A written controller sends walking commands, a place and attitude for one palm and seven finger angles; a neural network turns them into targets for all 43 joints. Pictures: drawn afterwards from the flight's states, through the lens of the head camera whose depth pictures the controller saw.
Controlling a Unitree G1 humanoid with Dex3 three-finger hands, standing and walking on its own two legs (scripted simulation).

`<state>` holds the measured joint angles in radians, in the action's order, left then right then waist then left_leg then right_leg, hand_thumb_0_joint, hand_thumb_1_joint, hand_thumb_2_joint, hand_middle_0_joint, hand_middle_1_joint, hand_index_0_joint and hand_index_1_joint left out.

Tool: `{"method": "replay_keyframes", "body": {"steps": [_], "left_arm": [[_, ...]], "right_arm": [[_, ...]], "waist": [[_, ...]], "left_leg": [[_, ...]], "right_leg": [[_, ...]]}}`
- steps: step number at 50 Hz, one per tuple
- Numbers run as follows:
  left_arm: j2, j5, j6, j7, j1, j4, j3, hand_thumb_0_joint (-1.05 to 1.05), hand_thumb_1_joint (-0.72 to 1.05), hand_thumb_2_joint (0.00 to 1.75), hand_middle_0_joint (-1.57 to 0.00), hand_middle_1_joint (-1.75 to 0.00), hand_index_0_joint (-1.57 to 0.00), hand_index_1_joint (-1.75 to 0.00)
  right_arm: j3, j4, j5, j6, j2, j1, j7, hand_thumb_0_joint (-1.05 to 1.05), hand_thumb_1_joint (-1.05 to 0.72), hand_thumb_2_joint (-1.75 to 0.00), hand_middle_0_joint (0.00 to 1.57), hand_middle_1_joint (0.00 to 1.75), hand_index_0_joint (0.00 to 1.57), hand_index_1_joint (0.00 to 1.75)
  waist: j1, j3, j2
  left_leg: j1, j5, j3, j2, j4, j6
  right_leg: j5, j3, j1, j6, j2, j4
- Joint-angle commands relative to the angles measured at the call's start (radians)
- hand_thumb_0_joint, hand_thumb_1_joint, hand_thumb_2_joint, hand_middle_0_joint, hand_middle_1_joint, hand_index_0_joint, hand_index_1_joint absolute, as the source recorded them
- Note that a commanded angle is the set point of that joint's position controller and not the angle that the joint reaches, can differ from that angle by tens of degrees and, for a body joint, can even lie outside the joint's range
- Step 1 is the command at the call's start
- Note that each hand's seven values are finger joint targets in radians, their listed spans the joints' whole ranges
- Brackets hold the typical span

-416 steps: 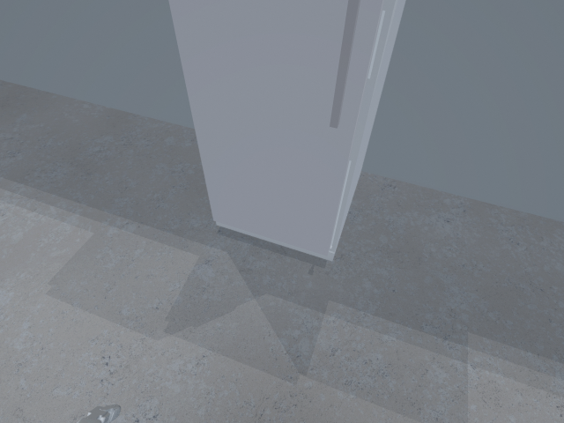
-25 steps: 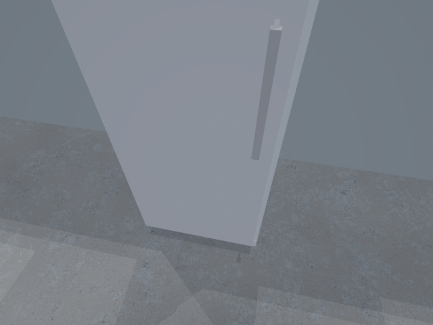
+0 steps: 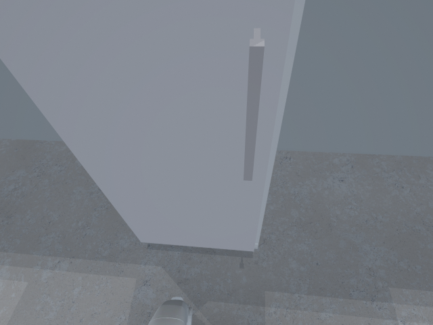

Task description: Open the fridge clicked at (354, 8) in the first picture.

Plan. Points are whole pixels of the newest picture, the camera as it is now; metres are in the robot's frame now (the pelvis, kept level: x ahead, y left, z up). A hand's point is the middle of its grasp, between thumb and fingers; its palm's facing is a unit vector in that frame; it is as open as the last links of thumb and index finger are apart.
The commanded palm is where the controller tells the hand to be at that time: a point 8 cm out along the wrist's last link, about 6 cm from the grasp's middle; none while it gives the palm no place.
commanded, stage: shuffle to correct the standing spot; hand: right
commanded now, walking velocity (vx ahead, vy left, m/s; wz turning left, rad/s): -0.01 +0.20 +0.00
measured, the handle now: (251, 120) +0.46 -0.03 +0.12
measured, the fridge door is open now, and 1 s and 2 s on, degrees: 0 0 0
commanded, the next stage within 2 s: come to a stop and stand still in 0.66 s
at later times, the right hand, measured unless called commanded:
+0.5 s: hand out of the picture +0.10 -0.09 -0.21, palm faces +0.06 +0.99 -0.13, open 7.3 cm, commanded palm none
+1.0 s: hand out of the picture +0.06 +0.00 -0.17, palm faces +0.02 +0.97 -0.25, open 7.4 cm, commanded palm none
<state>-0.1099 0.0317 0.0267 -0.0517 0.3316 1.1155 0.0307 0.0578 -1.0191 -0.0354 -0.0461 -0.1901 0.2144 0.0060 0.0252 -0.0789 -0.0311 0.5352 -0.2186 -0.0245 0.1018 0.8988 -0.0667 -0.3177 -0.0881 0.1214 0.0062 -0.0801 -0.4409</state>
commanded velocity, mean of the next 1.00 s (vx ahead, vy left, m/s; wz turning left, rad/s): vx -0.05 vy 0.05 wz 0.00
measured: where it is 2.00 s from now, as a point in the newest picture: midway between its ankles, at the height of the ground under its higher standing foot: outside the picture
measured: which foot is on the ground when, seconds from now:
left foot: up 0.00-0.12, down 0.14-0.46, up 0.48-0.90, down 0.92-1.00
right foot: down 0.00-0.14, up 0.16-0.42, down 0.44-0.90, up 0.92-1.00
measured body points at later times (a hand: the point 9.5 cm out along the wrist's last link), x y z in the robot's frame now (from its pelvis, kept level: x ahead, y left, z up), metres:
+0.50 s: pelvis +0.05 +0.09 -0.02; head +0.08 +0.04 +0.43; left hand +0.12 +0.33 -0.15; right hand +0.10 -0.14 -0.19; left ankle +0.09 +0.20 -0.72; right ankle +0.04 +0.03 -0.74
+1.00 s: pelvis +0.00 +0.19 -0.01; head +0.03 +0.21 +0.43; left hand +0.01 +0.45 -0.18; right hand +0.06 -0.05 -0.15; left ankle +0.00 +0.32 -0.74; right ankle +0.02 +0.04 -0.72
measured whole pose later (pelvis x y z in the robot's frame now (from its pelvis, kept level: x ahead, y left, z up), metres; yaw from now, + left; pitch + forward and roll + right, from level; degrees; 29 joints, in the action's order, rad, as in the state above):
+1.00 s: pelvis +0.00 +0.19 -0.01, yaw +0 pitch +0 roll +0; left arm -0.23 0.03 -0.07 -0.02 0.27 1.05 0.08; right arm 0.03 -1.00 -0.03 -0.02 -0.15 0.21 -0.02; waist 0.01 -0.04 0.05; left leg 0.27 -0.33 -0.03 0.05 0.59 -0.03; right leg -0.44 -0.02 0.41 0.04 -0.07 -0.81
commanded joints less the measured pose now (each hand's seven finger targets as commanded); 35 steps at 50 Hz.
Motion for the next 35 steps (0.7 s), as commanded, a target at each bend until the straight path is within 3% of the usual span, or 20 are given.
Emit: {"method": "replay_keyframes", "body": {"steps": [1,4,5,6,7,8,9,10,14,17,19,21,22,23,24,25,26,28,30,35], "left_arm": [[-0.22,0.004,0.002,-0.006,0.065,-0.045,0.066,0.0,0.9,0.9,-0.2,-0.3,-0.2,-0.3],[-0.245,0.006,-0.007,-0.008,0.022,-0.061,0.08,0.0,0.9,0.9,-0.2,-0.3,-0.2,-0.3],[-0.24,0.005,-0.01,-0.003,0.033,-0.06,0.081,0.0,0.9,0.9,-0.2,-0.3,-0.2,-0.3],[-0.212,-0.001,-0.012,0.003,0.065,-0.061,0.08,0.0,0.9,0.9,-0.2,-0.3,-0.2,-0.3],[-0.121,-0.011,-0.021,0.007,0.106,-0.082,0.06,0.0,0.9,0.9,-0.2,-0.3,-0.2,-0.3],[-0.137,-0.019,-0.039,-0.005,0.073,-0.105,0.056,0.0,0.9,0.9,-0.2,-0.3,-0.2,-0.3],[-0.111,-0.019,-0.042,-0.006,0.044,-0.113,0.058,0.0,0.9,0.9,-0.2,-0.3,-0.2,-0.3],[-0.121,-0.018,-0.045,-0.002,0.04,-0.102,0.059,0.0,0.9,0.9,-0.2,-0.3,-0.2,-0.3],[-0.127,-0.012,-0.057,0.006,0.013,-0.105,0.055,0.0,0.9,0.9,-0.2,-0.3,-0.2,-0.3],[-0.108,-0.014,-0.055,0.005,0.002,-0.118,0.043,0.0,0.9,0.9,-0.2,-0.3,-0.2,-0.3],[-0.105,-0.017,-0.047,0.002,0.027,-0.111,0.04,0.0,0.9,0.9,-0.2,-0.3,-0.2,-0.3],[-0.135,-0.018,-0.033,-0.003,0.111,-0.089,0.044,0.0,0.9,0.9,-0.2,-0.3,-0.2,-0.3],[-0.228,-0.008,-0.022,-0.008,0.11,-0.102,0.059,0.0,0.9,0.9,-0.2,-0.3,-0.2,-0.3],[-0.294,0.001,-0.025,-0.014,0.08,-0.125,0.073,0.0,0.9,0.9,-0.2,-0.3,-0.2,-0.3],[-0.294,0.002,-0.024,-0.015,0.033,-0.142,0.066,0.0,0.9,0.9,-0.2,-0.3,-0.2,-0.3],[-0.244,0.0,-0.012,-0.027,-0.001,-0.143,0.053,0.0,0.9,0.9,-0.2,-0.3,-0.2,-0.3],[-0.228,-0.002,-0.007,-0.034,-0.053,-0.157,0.044,0.0,0.9,0.9,-0.2,-0.3,-0.2,-0.3],[-0.22,-0.006,-0.004,-0.034,-0.071,-0.166,0.04,0.0,0.9,0.9,-0.2,-0.3,-0.2,-0.3],[-0.229,-0.008,-0.006,-0.034,-0.045,-0.16,0.048,0.0,0.9,0.9,-0.2,-0.3,-0.2,-0.3],[-0.244,-0.008,-0.018,-0.025,0.015,-0.131,0.067,0.0,0.9,0.9,-0.2,-0.3,-0.2,-0.3]], "right_arm": [[0.01,0.067,0.005,0.004,-0.024,-0.012,0.011,0.0,-0.9,-0.9,0.2,0.3,0.2,0.3],[0.026,0.066,0.006,0.019,-0.055,0.049,0.015,0.0,-0.9,-0.9,0.2,0.3,0.2,0.3],[0.034,0.047,0.004,0.027,-0.083,0.115,0.014,0.0,-0.9,-0.9,0.2,0.3,0.2,0.3],[0.048,0.032,0.0,0.039,-0.149,0.187,0.007,0.0,-0.9,-0.9,0.2,0.3,0.2,0.3],[0.063,0.029,-0.007,0.045,-0.24,0.203,-0.005,0.0,-0.9,-0.9,0.2,0.3,0.2,0.3],[0.049,0.049,0.003,0.04,-0.212,0.185,-0.016,0.0,-0.9,-0.9,0.2,0.3,0.2,0.3],[0.046,0.066,-0.003,0.031,-0.182,0.127,-0.023,0.0,-0.9,-0.9,0.2,0.3,0.2,0.3],[0.049,0.073,-0.007,0.031,-0.171,0.083,-0.027,0.0,-0.9,-0.9,0.2,0.3,0.2,0.3],[0.025,0.118,-0.008,0.024,-0.109,-0.017,-0.039,0.0,-0.9,-0.9,0.2,0.3,0.2,0.3],[0.024,0.125,-0.013,0.018,-0.123,-0.012,-0.04,0.0,-0.9,-0.9,0.2,0.3,0.2,0.3],[0.023,0.113,-0.008,0.015,-0.118,0.009,-0.038,0.0,-0.9,-0.9,0.2,0.3,0.2,0.3],[0.023,0.117,0.01,0.007,-0.1,0.009,-0.032,0.0,-0.9,-0.9,0.2,0.3,0.2,0.3],[0.017,0.134,0.019,0.002,-0.045,0.038,-0.027,0.0,-0.9,-0.9,0.2,0.3,0.2,0.3],[0.012,0.155,0.009,-0.005,-0.051,0.002,-0.027,0.0,-0.9,-0.9,0.2,0.3,0.2,0.3],[0.025,0.156,-0.002,-0.012,-0.108,0.015,-0.025,0.0,-0.9,-0.9,0.2,0.3,0.2,0.3],[0.037,0.135,-0.012,-0.019,-0.104,0.019,-0.027,0.0,-0.9,-0.9,0.2,0.3,0.2,0.3],[0.043,0.117,-0.008,-0.018,-0.107,0.048,-0.023,0.0,-0.9,-0.9,0.2,0.3,0.2,0.3],[0.037,0.097,0.0,-0.018,-0.097,0.067,-0.017,0.0,-0.9,-0.9,0.2,0.3,0.2,0.3],[0.032,0.094,0.003,-0.021,-0.079,0.064,-0.013,0.0,-0.9,-0.9,0.2,0.3,0.2,0.3],[0.024,0.114,0.009,-0.027,-0.063,0.003,-0.009,0.0,-0.9,-0.9,0.2,0.3,0.2,0.3]], "waist": [[0.022,-0.045,0.244],[-0.019,-0.007,0.212],[-0.047,0.043,0.132],[-0.077,0.12,-0.039],[-0.069,0.197,-0.359],[-0.073,0.223,-0.282],[-0.054,0.134,-0.191],[-0.045,0.16,-0.263],[-0.002,0.142,-0.085],[-0.004,0.122,-0.081],[0.003,0.138,-0.078],[0.045,0.165,-0.014],[0.041,0.129,0.258],[0.05,0.045,0.35],[0.022,0.031,0.239],[0.004,0.031,0.239],[-0.022,0.034,0.205],[-0.024,0.064,0.148],[-0.011,0.097,0.116],[0.027,0.126,0.194]], "left_leg": [[-0.083,0.008,-0.063,-0.019,-0.159,0.003],[-0.26,0.039,-0.064,-0.044,-0.325,0.025],[-0.37,0.109,-0.075,-0.058,-0.405,0.028],[-0.493,0.264,0.025,0.047,-0.48,0.058],[-0.588,0.501,0.257,0.251,-0.515,0.161],[-0.483,0.468,0.239,0.26,-0.55,0.217],[-0.441,0.46,0.181,0.237,-0.558,0.228],[-0.433,0.392,0.185,0.205,-0.55,0.228],[-0.284,0.321,0.083,0.159,-0.55,0.255],[-0.26,0.356,0.113,0.162,-0.542,0.28],[-0.288,0.421,0.116,0.147,-0.494,0.276],[-0.19,0.326,0.061,0.095,-0.362,0.19],[0.007,-0.02,-0.017,-0.028,-0.196,0.097],[0.067,-0.351,-0.017,-0.107,0.071,0.045],[0.026,-0.326,0.084,-0.086,0.228,0.047],[0.051,-0.267,0.124,-0.101,0.302,0.034],[0.073,-0.23,0.12,-0.108,0.362,0.024],[0.109,-0.156,0.102,-0.103,0.411,0.0],[0.106,-0.134,0.08,-0.102,0.369,-0.016],[0.055,-0.159,0.042,-0.086,0.153,-0.031]], "right_leg": [[0.496,0.091,0.098,-0.097,-0.208,0.106],[0.439,0.112,0.143,-0.065,-0.219,-0.004],[0.395,0.083,0.16,-0.036,-0.179,-0.102],[0.201,0.008,0.218,0.01,-0.091,-0.316],[-0.307,-0.033,0.384,0.035,0.053,-0.595],[-0.366,0.071,0.336,0.014,0.028,-0.684],[-0.327,0.073,0.38,0.006,0.016,-0.728],[-0.294,0.077,0.39,0.005,-0.001,-0.765],[-0.205,0.038,0.287,0.014,-0.006,-0.669],[-0.204,0.006,0.244,0.008,0.006,-0.488],[-0.128,-0.006,0.196,0.007,0.014,-0.302],[0.126,0.04,0.002,-0.006,-0.024,-0.014],[0.272,0.35,-0.059,-0.087,-0.263,0.125],[0.508,0.507,0.077,-0.199,-0.459,0.193],[0.607,0.416,0.142,-0.24,-0.461,0.157],[0.757,0.33,0.137,-0.189,-0.379,0.136],[0.825,0.252,0.092,-0.165,-0.333,0.092],[0.899,0.145,-0.011,-0.146,-0.271,0.045],[0.908,0.107,-0.071,-0.14,-0.251,0.032],[0.848,0.109,-0.135,-0.152,-0.245,0.023]]}}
